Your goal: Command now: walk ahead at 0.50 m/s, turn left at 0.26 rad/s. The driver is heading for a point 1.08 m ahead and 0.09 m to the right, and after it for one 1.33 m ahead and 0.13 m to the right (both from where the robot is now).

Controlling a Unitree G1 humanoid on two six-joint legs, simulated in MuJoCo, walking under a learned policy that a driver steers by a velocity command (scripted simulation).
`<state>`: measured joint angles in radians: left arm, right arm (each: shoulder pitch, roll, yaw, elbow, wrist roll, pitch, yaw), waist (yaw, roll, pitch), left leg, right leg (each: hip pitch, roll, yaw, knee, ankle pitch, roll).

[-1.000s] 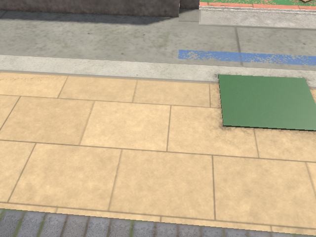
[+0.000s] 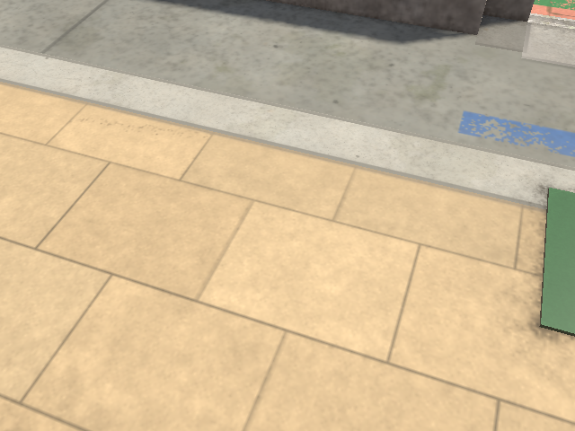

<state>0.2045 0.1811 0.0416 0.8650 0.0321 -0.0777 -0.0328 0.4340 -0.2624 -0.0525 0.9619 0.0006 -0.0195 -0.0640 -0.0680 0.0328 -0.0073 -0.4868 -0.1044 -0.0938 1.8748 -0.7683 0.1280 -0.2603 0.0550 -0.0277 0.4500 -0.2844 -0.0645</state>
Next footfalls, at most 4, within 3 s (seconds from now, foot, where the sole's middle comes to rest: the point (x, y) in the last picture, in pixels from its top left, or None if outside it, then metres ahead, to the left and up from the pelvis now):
0.36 left None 0.25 0.13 -0.77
0.82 right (307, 425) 0.60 -0.04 -0.95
1.20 left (259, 323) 0.91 0.07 -0.95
1.68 right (341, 283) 1.03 -0.19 -0.95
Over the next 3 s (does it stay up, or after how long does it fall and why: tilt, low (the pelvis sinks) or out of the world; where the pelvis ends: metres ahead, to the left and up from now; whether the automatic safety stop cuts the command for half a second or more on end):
stays up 0.93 -0.03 -0.18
